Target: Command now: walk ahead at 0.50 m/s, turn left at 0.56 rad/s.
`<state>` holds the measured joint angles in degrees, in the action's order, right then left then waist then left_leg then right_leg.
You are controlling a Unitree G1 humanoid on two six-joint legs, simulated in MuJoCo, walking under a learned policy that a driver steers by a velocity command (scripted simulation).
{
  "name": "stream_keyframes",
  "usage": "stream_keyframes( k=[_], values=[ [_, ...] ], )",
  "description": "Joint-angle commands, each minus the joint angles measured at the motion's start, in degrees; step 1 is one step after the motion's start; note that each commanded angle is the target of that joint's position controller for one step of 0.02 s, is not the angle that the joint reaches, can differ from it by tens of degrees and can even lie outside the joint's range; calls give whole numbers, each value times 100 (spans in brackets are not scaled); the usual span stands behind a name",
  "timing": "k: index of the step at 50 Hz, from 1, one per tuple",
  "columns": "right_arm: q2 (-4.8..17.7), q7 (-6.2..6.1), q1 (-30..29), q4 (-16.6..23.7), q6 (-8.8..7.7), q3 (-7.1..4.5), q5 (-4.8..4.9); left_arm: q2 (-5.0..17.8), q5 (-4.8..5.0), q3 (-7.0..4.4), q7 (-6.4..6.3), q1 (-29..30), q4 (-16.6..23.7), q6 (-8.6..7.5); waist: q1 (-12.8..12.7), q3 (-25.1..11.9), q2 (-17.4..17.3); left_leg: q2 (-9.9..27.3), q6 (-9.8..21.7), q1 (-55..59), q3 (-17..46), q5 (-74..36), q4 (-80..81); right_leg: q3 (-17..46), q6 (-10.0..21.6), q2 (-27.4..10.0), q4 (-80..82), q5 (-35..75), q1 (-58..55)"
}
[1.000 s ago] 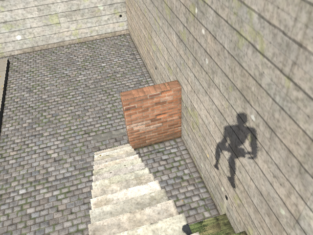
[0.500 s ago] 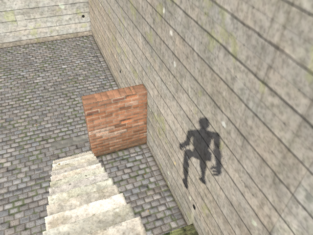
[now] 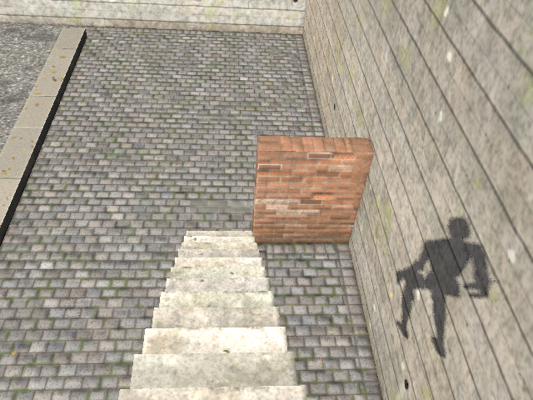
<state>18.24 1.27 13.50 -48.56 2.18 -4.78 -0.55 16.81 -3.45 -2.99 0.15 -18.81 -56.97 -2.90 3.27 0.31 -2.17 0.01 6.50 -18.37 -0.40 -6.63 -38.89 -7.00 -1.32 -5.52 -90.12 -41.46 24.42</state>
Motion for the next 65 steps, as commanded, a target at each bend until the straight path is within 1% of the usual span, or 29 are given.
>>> stream_keyframes(
  k=[1, 3, 5, 7, 9, 12, 15, 18, 19, 21, 22, 23, 24, 25, 26, 29, 33, 38, 44, 45, 46, 47, 48, 49, 52, 59, 60, 62, 65],
  values=[
    [749, 20, 2409, -943, -269, 29, 301, 44, -231, 38, 112, -467, 648, 227, -258, 471, -1429, 817, -474, 2289, 1936, -4046, -370, 732, 299, 387, -354, 874, 3408],
    [515, -71, 1703, -721, -334, 63, 354, 473, -357, -35, 135, -327, 304, 299, -423, 86, 148, 821, 49, 1673, 2788, -2526, 22, 780, 53, 176, -45, 1730, 3138],
    [775, -308, 1806, -919, -468, 30, 190, -77, -173, 179, 82, -117, 664, 417, -581, -220, -696, 1473, 851, 1268, 4280, -4306, 114, 1094, -248, 173, 646, 2213, 3175],
    [691, -306, 1430, -911, -483, 55, -135, 167, -20, 83, -17, 145, 423, 486, -672, -88, -319, 1227, 952, 124, 4426, -1616, 210, 1182, -278, 301, 648, 2543, 2306],
    [115, -326, 1581, -1114, -521, 202, -46, 759, 55, -123, -5, 405, 497, 410, -675, 550, 409, 754, 697, 119, 3871, -131, -787, 1618, -98, 262, 1747, 4197, 2789],
    [-24, -509, 1266, -773, -581, 252, 163, 261, -70, 62, 213, 1154, 747, 216, -534, 607, 329, -203, 593, -1210, 2949, 2258, -1053, 924, -72, 740, 3311, 5802, 1686],
    [-154, -397, 1084, -599, -674, 293, 53, -202, 54, 149, 203, 632, 680, 76, -480, 650, -369, -458, 648, -2494, 2456, 2869, -1385, 402, 26, 1016, 4297, 5768, -536],
    [-360, -382, 1882, -772, -504, 280, -319, 101, 293, 29, 183, 16, 547, -104, -55, 758, -714, -554, 715, -1403, 2499, 2413, -2166, 602, 215, 893, 6076, 4215, -767],
    [-262, -352, 1555, -824, -401, 250, -333, 207, 303, -69, 215, -1206, 145, -187, -723, 205, -535, -586, 717, -1460, 2365, 1553, -3148, 303, 270, 964, 5887, 5003, -1789],
    [-342, -348, 1631, -607, -363, 236, -98, 459, 346, -160, 122, -1711, 16, -263, -878, 168, 254, -1233, 364, -1668, 1463, 2775, -6338, 944, 505, -35, 7817, 5902, -2693],
    [-504, -298, 1299, -181, -432, 194, 207, 309, 343, 31, 159, -1904, 210, -163, -805, -586, 498, -1568, 210, -3072, 805, 6055, -8778, 1480, 701, -1010, 5977, 7867, -3911],
    [-582, -291, 1600, 337, -508, 208, 595, 624, 200, 15, 290, -1945, 137, -82, -204, -1164, 1035, -952, 51, -4317, 509, 6102, -9910, 2326, 784, -1854, 4431, 11103, -4938],
    [-247, -261, 1353, 397, -472, 210, 570, 1047, 240, -222, 322, -2262, 0, -30, -588, -1404, 1178, -737, -77, -5035, 155, 5339, -9880, 3060, 1531, -2346, 5292, 8994, -4952],
    [-83, -253, 477, 556, -365, 171, 360, 768, 209, -176, 302, -2057, 77, -78, -807, -768, 882, -620, -295, -5172, 92, 4795, -9793, 3361, 1957, -2546, 6216, 6906, -3656],
    [-6, -322, -640, 786, -186, 153, 106, 435, 60, -72, 280, -1413, 287, -109, -796, 62, 149, -323, -287, -5094, 326, 3921, -9367, 3185, 1875, -2161, 6862, 4862, -2448],
    [-320, -290, -790, 899, 305, 188, -14, 121, 77, 109, 193, -1108, 262, -211, -453, 1263, 350, -200, -468, -4917, 463, 2410, -8383, 2190, 1426, -1703, 6984, 3697, -288],
    [-703, -247, -1040, 1106, 492, 234, 53, 106, 204, 219, 114, -744, 407, -298, -259, 1270, 770, -487, -678, -4301, 103, 867, -7151, 1114, 898, -1150, 6710, 4020, 936],
    [-585, -75, -782, 717, 450, 262, -171, 87, 197, 347, 105, -1581, 75, -249, -490, 220, 1021, -317, -675, -2767, -136, 438, -4004, 949, 771, -964, 6240, 4837, -633],
    [-376, -52, 33, 82, 55, 324, 244, 472, 122, 275, 69, -521, 280, 170, -7, 280, 1488, 2, -668, 629, -161, 1722, 33, 732, 661, -742, 5219, 5651, -457],
    [-10, -39, 485, -78, -105, 257, 222, 560, 126, 119, 72, -1134, 227, 296, -153, 237, 755, 521, -593, 1193, 352, -1082, 721, 610, 453, -395, 4326, 4570, -426],
    [35, -122, 822, -120, -201, 299, 219, -243, 150, 206, 29, -1981, 278, 432, -606, -262, -490, 1643, -120, 2482, 1275, -3709, -107, 530, 201, -54, 3180, 1021, 769],
    [-122, -126, 964, -74, -201, 408, 383, -394, 264, 186, -40, -1680, 223, 587, -449, -644, -666, 1999, 214, 2209, 2234, -4488, 259, 1107, -2, 424, 2441, -92, 1023],
    [359, -135, 918, -15, -220, 324, 353, -294, 289, 150, -41, -910, 562, 709, -289, -503, -1077, 2156, 473, 1264, 2692, -1645, 1439, 1092, -12, 661, 2277, 70, 1200],
    [79, -136, 394, 144, -216, 403, 266, 45, 260, 30, -17, -392, 593, 756, -443, -117, -680, 1925, 550, 509, 2430, 136, 1774, 1163, 19, 529, 2075, 550, 977],
    [-289, -228, -721, 576, -248, 453, -25, -166, 267, -6, 53, -490, 376, 783, -896, -168, -765, 1338, 445, -1149, 652, 1539, 1561, 568, -12, 558, 2344, 1788, -576],
    [590, -387, -399, 845, 1, 103, -57, 58, 311, -10, 168, 292, 1151, 756, -710, -361, -650, 1481, 359, -151, 647, 1860, 995, 371, 433, 838, 5130, 1415, -822],
    [561, -412, -373, 858, 63, 78, -21, 88, 302, -26, 234, -114, 1048, 733, -875, -430, -300, 1358, 172, -612, 391, 2533, 591, 583, 490, 780, 5891, 1943, -1675],
    [278, -330, -1268, 1429, 89, 98, 30, 1291, 355, -299, 188, -597, 1092, 654, -1469, 187, 2058, -265, -714, -3510, -342, 4826, -1591, 5007, 1278, -1179, 7242, 2859, -2536],
    [346, -144, -780, 1162, 35, 89, 23, 643, 131, -44, -9, 184, 1432, 771, -644, 92, 724, 33, -839, -3533, 521, 3498, -3007, 3741, 1796, -1093, 6715, 4017, -2386]
  ],
)
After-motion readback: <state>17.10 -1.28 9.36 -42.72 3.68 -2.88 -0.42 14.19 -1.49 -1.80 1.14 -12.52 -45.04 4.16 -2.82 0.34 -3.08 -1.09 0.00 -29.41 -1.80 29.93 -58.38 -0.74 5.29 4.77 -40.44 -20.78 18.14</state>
